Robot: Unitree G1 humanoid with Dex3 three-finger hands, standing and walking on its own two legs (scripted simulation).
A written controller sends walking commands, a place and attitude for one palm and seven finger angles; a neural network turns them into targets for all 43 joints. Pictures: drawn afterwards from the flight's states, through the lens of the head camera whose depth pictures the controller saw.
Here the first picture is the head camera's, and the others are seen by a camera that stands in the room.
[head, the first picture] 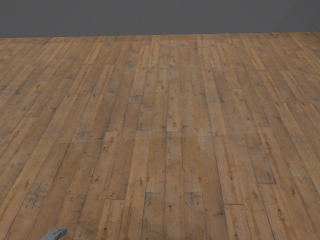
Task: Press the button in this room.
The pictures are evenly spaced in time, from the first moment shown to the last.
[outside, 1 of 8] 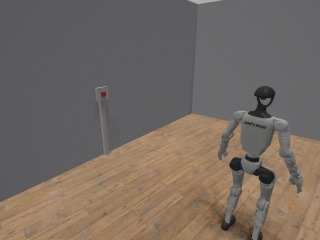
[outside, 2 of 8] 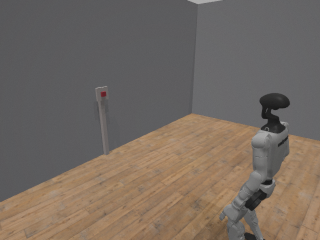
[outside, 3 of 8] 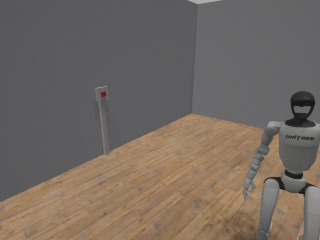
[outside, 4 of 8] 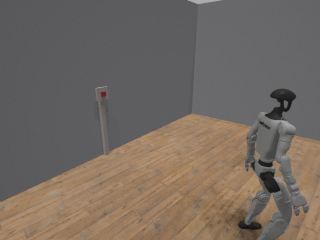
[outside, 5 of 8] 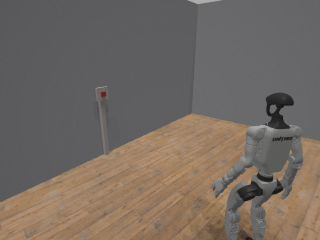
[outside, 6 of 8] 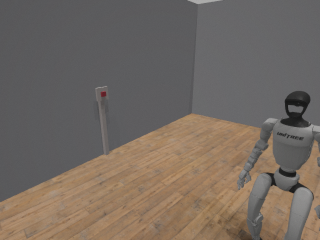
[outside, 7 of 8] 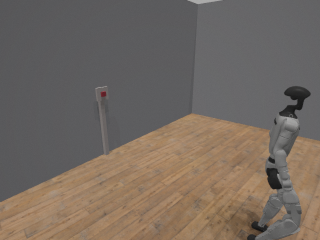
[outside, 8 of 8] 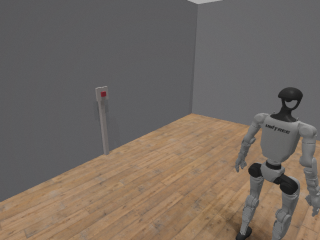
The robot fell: no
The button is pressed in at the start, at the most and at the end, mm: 0 0 0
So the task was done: no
